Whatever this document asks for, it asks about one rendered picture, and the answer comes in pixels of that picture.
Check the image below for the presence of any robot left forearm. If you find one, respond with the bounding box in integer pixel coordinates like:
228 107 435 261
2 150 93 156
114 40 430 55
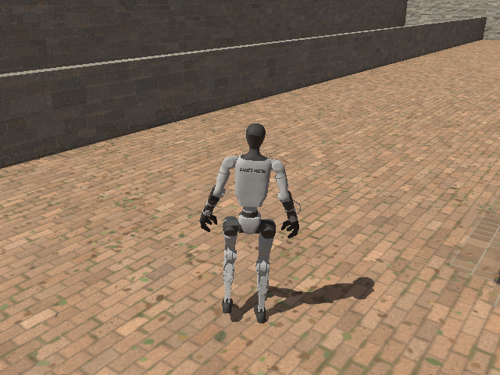
202 185 220 216

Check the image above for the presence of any robot head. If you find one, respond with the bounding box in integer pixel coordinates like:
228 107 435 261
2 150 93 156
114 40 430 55
241 123 267 161

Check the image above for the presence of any robot right forearm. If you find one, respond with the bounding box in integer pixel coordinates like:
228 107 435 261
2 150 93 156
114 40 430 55
282 191 298 223

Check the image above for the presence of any robot right hand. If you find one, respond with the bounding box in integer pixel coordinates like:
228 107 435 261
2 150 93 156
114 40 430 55
281 219 299 238

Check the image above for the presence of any robot left hand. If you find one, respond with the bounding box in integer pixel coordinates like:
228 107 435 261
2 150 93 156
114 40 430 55
199 212 217 232

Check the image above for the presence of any robot left upper arm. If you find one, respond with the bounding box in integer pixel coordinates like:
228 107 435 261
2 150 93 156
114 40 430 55
212 156 238 198

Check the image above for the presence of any humanoid robot torso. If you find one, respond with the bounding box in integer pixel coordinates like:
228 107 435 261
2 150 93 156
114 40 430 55
235 153 271 234

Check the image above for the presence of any robot right upper arm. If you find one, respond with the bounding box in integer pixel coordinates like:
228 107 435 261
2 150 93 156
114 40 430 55
270 159 290 202

